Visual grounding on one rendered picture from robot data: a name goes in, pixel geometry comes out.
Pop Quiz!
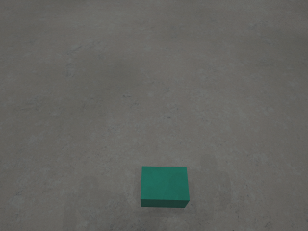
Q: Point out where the carton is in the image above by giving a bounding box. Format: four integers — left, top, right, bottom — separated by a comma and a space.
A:
141, 166, 190, 208

